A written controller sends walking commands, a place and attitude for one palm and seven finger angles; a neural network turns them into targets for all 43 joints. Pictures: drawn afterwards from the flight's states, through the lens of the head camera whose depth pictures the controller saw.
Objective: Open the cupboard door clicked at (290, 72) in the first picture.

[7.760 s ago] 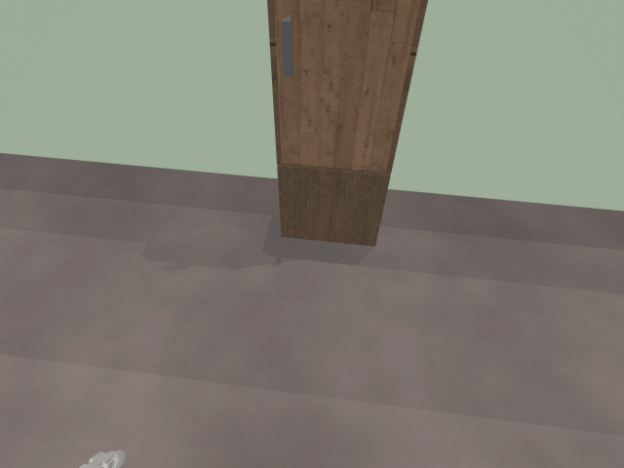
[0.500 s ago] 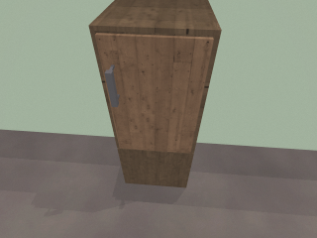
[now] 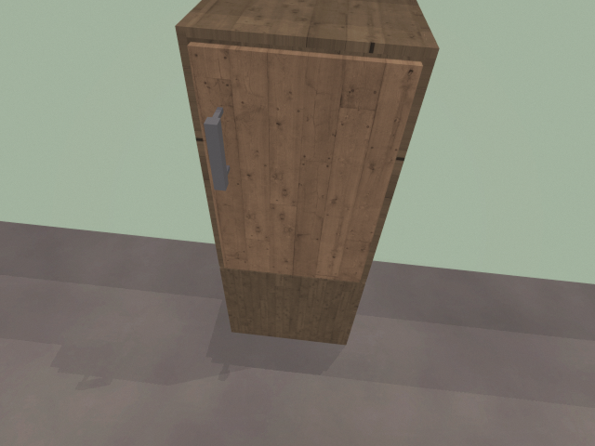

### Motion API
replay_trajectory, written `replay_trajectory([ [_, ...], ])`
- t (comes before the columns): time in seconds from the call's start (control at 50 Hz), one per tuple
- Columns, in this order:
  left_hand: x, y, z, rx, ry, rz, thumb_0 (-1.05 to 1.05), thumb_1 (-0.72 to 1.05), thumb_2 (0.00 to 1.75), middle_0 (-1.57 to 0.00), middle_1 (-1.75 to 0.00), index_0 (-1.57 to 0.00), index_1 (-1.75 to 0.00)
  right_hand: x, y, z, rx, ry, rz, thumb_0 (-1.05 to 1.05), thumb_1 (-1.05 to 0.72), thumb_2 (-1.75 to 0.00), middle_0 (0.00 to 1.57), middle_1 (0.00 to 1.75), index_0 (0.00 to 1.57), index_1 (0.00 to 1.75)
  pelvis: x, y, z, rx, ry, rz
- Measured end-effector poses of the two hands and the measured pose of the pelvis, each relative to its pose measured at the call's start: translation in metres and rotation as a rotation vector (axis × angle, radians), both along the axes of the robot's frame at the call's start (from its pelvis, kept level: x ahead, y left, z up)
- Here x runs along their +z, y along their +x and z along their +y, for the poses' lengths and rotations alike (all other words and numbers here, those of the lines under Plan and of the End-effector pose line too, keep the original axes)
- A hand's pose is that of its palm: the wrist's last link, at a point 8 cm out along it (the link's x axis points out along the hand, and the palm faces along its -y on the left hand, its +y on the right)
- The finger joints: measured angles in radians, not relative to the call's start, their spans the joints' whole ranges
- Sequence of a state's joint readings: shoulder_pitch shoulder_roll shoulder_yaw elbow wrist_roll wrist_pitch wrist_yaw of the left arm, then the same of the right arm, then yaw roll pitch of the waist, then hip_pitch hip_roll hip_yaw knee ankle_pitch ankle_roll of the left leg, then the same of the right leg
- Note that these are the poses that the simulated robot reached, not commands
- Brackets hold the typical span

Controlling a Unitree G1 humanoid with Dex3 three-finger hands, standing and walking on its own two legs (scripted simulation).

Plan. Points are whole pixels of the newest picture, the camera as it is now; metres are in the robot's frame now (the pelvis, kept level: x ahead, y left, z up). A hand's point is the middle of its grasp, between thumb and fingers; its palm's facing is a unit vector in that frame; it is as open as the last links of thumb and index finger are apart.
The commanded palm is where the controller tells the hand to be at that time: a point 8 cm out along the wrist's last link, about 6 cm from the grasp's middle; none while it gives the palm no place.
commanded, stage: shuffle to correct the standing spot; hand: left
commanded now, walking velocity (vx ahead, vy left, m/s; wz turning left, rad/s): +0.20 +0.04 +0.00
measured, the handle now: (220, 149) +0.60 +0.20 +0.08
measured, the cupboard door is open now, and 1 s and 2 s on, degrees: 0 0 0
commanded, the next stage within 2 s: come to a stop and stand still in 0.04 s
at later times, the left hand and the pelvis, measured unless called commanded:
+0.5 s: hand out of the picture +0.08 +0.17 -0.16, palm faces +0.08 -0.97 -0.23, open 7.2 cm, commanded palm none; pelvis +0.05 -0.01 +0.01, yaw +0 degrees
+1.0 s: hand out of the picture +0.01 +0.17 -0.16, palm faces +0.02 -0.98 -0.22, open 7.4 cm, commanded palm none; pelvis +0.01 -0.01 +0.01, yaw +0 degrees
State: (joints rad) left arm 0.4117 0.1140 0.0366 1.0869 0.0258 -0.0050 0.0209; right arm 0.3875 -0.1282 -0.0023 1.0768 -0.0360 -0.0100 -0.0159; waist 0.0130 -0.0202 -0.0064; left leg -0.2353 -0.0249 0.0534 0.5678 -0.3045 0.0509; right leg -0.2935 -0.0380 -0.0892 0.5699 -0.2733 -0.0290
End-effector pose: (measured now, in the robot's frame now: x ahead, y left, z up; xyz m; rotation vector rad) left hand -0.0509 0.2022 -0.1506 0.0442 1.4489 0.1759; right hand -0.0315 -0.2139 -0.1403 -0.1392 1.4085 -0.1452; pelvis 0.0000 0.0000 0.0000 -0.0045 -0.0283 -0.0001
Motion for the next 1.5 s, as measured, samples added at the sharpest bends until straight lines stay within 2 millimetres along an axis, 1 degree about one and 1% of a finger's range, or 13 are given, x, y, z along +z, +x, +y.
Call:
replay_trajectory([
  [0.1, 0.001, 0.021, 0.006, -0.032, -0.002, 0.004, 0.0, 0.91, 0.9, -0.2, -0.29, -0.2, -0.3, 0.001, 0.003, 0.008, -0.039, 0.004, -0.003, 0.0, -0.91, -0.9, 0.2, 0.3, 0.19, 0.3, 0.001, 0.017, 0.004, -0.013, 0.006, 0.003],
  [0.24, 0.01, 0.087, 0.009, -0.065, 0.062, -0.109, 0.02, 0.93, 0.9, -0.2, -0.29, -0.2, -0.3, -0.008, 0.009, 0.016, -0.061, 0.058, 0.044, 0.0, -0.9, -0.9, 0.2, 0.3, 0.19, 0.3, -0.001, 0.04, -0.005, -0.018, 0.018, 0.003],
  [0.36, 0.012, 0.112, 0.013, -0.049, 0.091, -0.135, 0.02, 0.94, 0.9, -0.2, -0.29, -0.2, -0.3, -0.01, 0.042, 0.016, -0.044, 0.064, 0.037, 0.0, -0.9, -0.9, 0.2, 0.3, 0.19, 0.3, 0.001, 0.053, -0.008, 0.008, 0.011, 0.004],
  [0.44, 0.015, 0.12, 0.015, -0.043, 0.1, -0.14, 0.01, 0.95, 0.9, -0.2, -0.29, -0.2, -0.3, -0.006, 0.063, 0.011, -0.013, 0.045, 0.002, 0.01, -0.91, -0.9, 0.2, 0.3, 0.2, 0.3, 0.005, 0.052, -0.01, 0.008, 0.017, 0.008],
  [0.54, 0.018, 0.117, 0.015, -0.048, 0.11, -0.15, 0.01, 0.94, 0.9, -0.2, -0.29, -0.2, -0.3, -0.005, 0.071, -0.005, -0.004, 0.016, -0.018, 0.02, -0.93, -0.9, 0.2, 0.3, 0.2, 0.3, 0.005, 0.042, -0.01, 0.004, 0.02, 0.004],
  [0.64, 0.016, 0.103, 0.015, -0.077, 0.117, -0.149, 0.0, 0.93, 0.9, -0.2, -0.29, -0.2, -0.3, -0.005, 0.076, -0.019, -0.006, -0.001, -0.081, 0.02, -0.92, -0.9, 0.2, 0.3, 0.19, 0.3, 0.002, 0.028, -0.01, -0.001, 0.014, 0.0],
  [0.74, 0.015, 0.087, 0.017, -0.099, 0.103, -0.138, 0.0, 0.92, 0.9, -0.2, -0.29, -0.2, -0.3, -0.004, 0.077, -0.02, 0.01, 0.0, -0.154, 0.01, -0.92, -0.9, 0.2, 0.3, 0.19, 0.3, 0.0, 0.018, -0.007, -0.003, 0.015, -0.011],
  [0.86, 0.021, 0.073, 0.017, -0.096, 0.102, -0.138, 0.0, 0.91, 0.9, -0.2, -0.29, -0.2, -0.3, -0.004, 0.062, -0.015, 0.03, 0.022, -0.141, 0.0, -0.92, -0.9, 0.2, 0.3, 0.19, 0.3, 0.004, 0.011, -0.006, -0.006, 0.021, -0.01],
  [1.06, 0.02, 0.053, 0.007, -0.084, 0.079, -0.066, 0.0, 0.9, 0.9, -0.2, -0.29, -0.2, -0.3, -0.005, 0.024, -0.01, 0.019, 0.048, -0.018, 0.0, -0.91, -0.9, 0.2, 0.3, 0.19, 0.3, 0.006, 0.01, -0.012, -0.002, 0.024, 0.009],
  [1.16, 0.017, 0.053, -0.001, -0.08, 0.057, -0.043, 0.0, 0.9, 0.9, -0.2, -0.29, -0.2, -0.3, -0.004, 0.011, -0.008, 0.003, 0.05, 0.04, 0.0, -0.91, -0.9, 0.2, 0.3, 0.19, 0.3, 0.007, 0.015, -0.014, -0.001, 0.021, 0.015],
  [1.26, 0.016, 0.06, -0.006, -0.081, 0.049, -0.032, 0.01, 0.91, 0.9, -0.2, -0.29, -0.2, -0.3, -0.002, 0.01, -0.006, -0.007, 0.052, 0.066, 0.0, -0.91, -0.9, 0.2, 0.3, 0.19, 0.3, 0.008, 0.023, -0.016, 0.0, 0.019, 0.015],
  [1.36, 0.016, 0.069, -0.006, -0.078, 0.053, -0.032, 0.01, 0.92, 0.9, -0.2, -0.29, -0.2, -0.3, -0.002, 0.021, -0.004, -0.005, 0.056, 0.062, 0.0, -0.91, -0.9, 0.2, 0.3, 0.19, 0.3, 0.008, 0.031, -0.017, 0.002, 0.017, 0.016],
  [1.5, 0.017, 0.082, -0.005, -0.072, 0.064, -0.044, 0.01, 0.92, 0.9, -0.2, -0.29, -0.2, -0.3, -0.004, 0.049, -0.003, 0.007, 0.058, 0.019, 0.0, -0.9, -0.9, 0.2, 0.3, 0.19, 0.3, 0.009, 0.041, -0.019, 0.002, 0.015, 0.013],
])
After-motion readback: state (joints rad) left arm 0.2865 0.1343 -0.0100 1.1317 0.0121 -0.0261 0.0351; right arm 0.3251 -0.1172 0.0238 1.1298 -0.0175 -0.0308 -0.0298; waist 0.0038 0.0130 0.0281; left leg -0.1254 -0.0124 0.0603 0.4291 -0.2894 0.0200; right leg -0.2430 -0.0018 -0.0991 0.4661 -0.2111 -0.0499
